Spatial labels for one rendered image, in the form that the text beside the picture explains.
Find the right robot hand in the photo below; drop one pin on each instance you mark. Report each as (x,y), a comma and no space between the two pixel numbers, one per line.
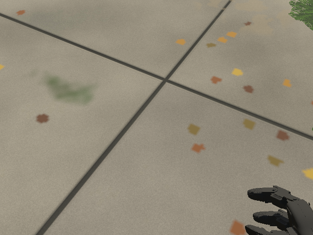
(297,220)

